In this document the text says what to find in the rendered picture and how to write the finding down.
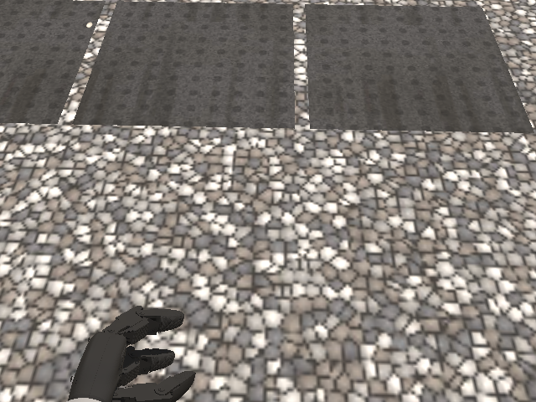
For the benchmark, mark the left robot hand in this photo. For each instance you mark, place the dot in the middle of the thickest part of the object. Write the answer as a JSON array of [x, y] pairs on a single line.
[[107, 363]]

